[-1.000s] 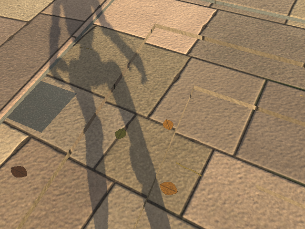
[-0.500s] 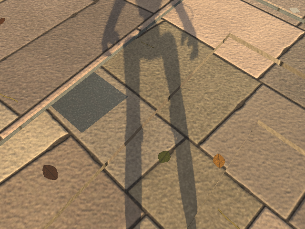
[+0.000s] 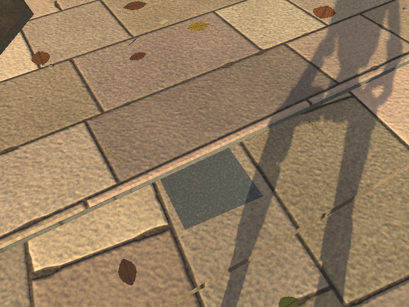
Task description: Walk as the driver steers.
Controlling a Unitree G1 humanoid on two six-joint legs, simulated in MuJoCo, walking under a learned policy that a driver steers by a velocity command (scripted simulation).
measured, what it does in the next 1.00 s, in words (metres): climbs, turning left: left foot 0.03 m higher, then right foot 0.04 m higher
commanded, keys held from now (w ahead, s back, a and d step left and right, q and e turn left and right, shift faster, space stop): w+q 0.38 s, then w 0.50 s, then w+q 0.12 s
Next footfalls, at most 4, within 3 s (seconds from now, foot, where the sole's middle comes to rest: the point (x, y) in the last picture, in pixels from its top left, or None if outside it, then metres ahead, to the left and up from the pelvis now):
0.24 left None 0.28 0.15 -0.74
0.70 right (225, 260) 0.64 0.03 -0.71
1.20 left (139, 251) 0.67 0.32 -0.71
1.58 right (157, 161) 1.04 0.30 -0.68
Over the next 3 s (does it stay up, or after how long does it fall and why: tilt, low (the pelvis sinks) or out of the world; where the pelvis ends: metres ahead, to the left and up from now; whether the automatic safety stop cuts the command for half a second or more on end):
stays up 1.32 0.74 0.08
